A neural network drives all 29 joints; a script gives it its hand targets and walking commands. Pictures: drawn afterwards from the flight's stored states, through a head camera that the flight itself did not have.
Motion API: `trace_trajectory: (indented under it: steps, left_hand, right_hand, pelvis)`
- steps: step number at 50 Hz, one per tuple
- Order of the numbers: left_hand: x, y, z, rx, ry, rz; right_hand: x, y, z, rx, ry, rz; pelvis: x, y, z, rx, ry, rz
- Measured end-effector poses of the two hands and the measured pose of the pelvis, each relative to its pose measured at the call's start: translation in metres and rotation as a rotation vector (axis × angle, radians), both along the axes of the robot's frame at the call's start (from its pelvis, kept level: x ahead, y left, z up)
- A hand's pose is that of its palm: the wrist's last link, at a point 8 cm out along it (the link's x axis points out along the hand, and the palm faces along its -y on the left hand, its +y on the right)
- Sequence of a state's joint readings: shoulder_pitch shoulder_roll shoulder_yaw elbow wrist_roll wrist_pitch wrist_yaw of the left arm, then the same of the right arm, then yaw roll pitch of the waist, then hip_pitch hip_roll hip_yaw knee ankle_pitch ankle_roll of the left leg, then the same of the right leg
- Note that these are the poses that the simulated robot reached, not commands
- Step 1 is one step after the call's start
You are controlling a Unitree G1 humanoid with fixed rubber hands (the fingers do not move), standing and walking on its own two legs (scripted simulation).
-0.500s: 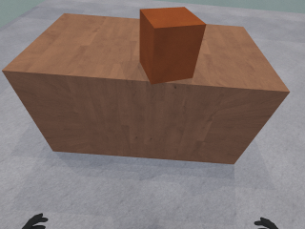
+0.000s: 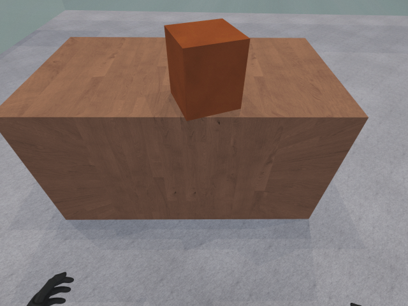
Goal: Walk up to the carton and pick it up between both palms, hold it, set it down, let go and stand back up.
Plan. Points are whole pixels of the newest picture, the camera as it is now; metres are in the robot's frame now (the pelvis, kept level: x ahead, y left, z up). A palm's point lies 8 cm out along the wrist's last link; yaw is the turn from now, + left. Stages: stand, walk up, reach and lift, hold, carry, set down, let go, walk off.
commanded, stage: walk up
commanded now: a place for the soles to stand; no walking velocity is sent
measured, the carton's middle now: (204, 69) +0.85 +0.02 +0.08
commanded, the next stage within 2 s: none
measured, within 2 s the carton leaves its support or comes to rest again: neither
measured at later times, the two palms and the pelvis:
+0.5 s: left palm (66, 295) +0.17 +0.27 -0.04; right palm out of the picture +0.11 -0.37 -0.09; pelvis +0.04 -0.05 -0.01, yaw -4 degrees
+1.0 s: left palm (71, 262) +0.24 +0.30 -0.07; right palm (364, 278) +0.22 -0.33 -0.08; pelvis +0.13 -0.01 -0.01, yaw -1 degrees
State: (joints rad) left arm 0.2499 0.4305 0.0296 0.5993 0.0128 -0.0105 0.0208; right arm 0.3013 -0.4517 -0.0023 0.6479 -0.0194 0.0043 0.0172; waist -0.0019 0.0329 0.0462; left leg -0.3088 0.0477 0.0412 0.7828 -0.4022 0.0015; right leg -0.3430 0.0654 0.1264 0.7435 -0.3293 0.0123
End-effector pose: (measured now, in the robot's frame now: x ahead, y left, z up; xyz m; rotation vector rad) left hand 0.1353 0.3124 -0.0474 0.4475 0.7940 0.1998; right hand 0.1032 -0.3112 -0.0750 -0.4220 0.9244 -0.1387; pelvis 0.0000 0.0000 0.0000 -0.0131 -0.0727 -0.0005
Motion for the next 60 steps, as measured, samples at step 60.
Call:
trace_trajectory:
  steps: [60]
  left_hand:
    - [0.200, -0.018, -0.006, -0.017, -0.035, -0.045]
  right_hand:
    - [0.163, -0.026, 0.010, -0.048, -0.001, -0.001]
  pelvis:
    - [0.173, -0.022, -0.004, -0.006, -0.043, -0.015]
